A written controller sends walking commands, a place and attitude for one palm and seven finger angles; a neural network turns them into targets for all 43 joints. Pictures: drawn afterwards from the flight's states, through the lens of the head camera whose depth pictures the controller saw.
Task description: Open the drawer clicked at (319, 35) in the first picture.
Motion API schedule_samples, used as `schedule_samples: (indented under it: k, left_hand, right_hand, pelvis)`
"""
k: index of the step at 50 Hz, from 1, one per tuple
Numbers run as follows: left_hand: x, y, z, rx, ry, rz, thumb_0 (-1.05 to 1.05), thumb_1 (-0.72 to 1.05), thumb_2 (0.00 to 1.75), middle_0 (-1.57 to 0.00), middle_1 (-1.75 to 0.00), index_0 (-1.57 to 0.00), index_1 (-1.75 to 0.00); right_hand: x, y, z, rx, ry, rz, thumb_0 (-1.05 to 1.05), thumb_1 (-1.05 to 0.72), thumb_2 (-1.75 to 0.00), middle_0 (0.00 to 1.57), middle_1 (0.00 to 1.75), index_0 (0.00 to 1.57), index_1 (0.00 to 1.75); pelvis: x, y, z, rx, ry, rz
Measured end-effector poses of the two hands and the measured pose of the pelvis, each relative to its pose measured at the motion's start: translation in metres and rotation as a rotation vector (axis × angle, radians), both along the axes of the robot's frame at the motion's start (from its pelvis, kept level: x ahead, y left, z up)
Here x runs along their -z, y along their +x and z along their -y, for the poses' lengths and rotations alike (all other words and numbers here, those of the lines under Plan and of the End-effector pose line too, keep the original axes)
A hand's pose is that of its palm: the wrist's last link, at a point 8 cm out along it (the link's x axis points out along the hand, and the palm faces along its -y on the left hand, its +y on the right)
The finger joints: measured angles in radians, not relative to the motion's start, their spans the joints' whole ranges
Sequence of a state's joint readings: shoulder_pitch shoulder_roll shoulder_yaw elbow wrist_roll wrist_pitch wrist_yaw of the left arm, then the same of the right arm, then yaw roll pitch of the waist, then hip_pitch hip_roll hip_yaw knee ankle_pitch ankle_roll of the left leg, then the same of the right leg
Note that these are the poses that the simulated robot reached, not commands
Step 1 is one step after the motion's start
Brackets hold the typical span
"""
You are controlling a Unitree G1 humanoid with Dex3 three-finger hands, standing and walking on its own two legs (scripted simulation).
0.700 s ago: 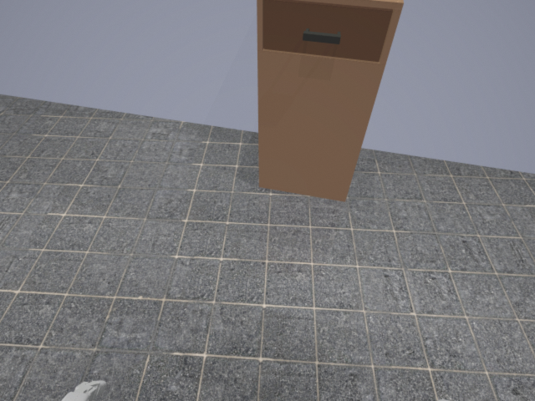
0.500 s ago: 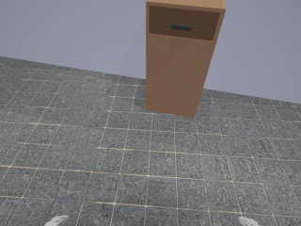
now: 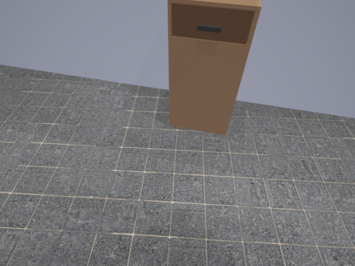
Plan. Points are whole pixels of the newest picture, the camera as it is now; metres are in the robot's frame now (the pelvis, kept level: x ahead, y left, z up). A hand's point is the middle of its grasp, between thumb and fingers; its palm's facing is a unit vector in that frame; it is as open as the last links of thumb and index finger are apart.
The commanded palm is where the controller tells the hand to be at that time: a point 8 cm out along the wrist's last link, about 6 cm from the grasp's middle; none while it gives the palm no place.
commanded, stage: stand and wait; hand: left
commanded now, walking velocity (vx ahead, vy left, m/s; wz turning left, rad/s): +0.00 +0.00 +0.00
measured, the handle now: (209, 26) +1.19 -0.09 +0.03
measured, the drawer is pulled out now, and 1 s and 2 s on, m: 0.00 0.00 0.00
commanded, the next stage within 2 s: look at it before walking up in 0.12 s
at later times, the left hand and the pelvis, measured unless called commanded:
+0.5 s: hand out of the picture +0.07 +0.24 -0.15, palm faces -0.03 -0.94 -0.33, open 7.4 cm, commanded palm none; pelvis +0.00 -0.01 +0.00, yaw +0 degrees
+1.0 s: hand out of the picture +0.06 +0.23 -0.16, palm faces -0.04 -0.95 -0.30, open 7.4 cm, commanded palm none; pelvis +0.01 -0.01 +0.00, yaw -3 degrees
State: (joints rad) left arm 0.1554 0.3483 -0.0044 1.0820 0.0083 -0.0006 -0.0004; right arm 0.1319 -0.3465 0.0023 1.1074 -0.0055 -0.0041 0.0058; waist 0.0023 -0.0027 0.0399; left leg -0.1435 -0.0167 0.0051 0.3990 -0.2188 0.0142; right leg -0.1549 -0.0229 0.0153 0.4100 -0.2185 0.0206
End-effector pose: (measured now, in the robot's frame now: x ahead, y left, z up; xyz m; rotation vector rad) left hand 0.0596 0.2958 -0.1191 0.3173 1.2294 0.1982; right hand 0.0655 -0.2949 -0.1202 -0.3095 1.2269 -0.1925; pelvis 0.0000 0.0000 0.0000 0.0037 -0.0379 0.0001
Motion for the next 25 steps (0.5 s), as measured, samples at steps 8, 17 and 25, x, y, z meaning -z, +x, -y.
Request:
schedule_samples:
  k: [8,17,25]
  left_hand:
    - [-0.003,0.005,0.004,0.011,0.000,0.022,0.01,0.90,0.90,-0.20,-0.30,-0.20,-0.30]
    - [-0.003,0.008,0.009,0.018,-0.008,0.036,0.01,0.90,0.90,-0.20,-0.30,-0.20,-0.30]
    - [-0.001,0.005,0.012,0.014,-0.013,0.021,0.01,0.90,0.90,-0.20,-0.30,-0.20,-0.30]
  right_hand:
    - [0.001,-0.005,0.000,0.003,0.011,0.007,0.00,-0.91,-0.90,0.20,0.30,0.20,0.30]
    - [0.001,-0.002,0.000,-0.001,0.017,0.017,0.00,-0.91,-0.90,0.20,0.30,0.20,0.30]
    - [0.000,0.000,0.002,-0.004,0.013,0.014,0.00,-0.91,-0.90,0.20,0.30,0.20,0.30]
  pelvis:
    - [-0.001,-0.004,0.002,0.002,0.001,0.002]
    - [-0.001,-0.006,0.004,0.001,0.002,-0.003]
    - [-0.001,-0.005,0.006,0.002,0.001,-0.006]
